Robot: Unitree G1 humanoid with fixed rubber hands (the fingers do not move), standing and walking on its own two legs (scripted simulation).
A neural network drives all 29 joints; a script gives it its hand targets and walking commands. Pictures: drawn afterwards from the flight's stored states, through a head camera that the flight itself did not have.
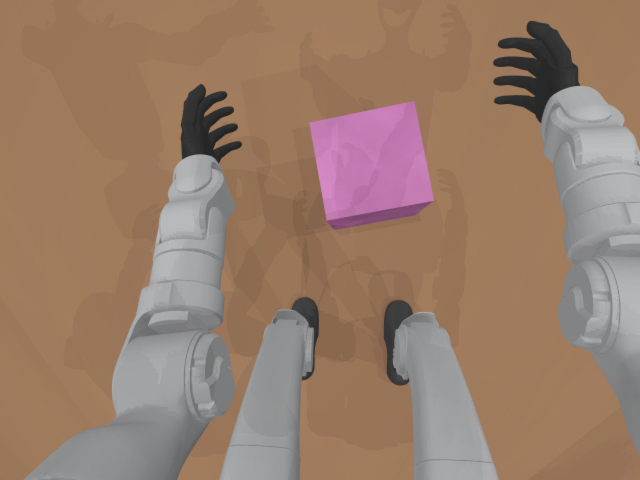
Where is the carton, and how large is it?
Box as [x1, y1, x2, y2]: [309, 101, 433, 229]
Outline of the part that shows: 413,101 309,123 326,219 334,229 413,215 433,200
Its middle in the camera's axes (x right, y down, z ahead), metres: +0.11 -0.14 +0.89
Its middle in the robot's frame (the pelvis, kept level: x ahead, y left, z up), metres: +0.52 -0.02 -0.54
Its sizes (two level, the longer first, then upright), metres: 0.210 0.200 0.250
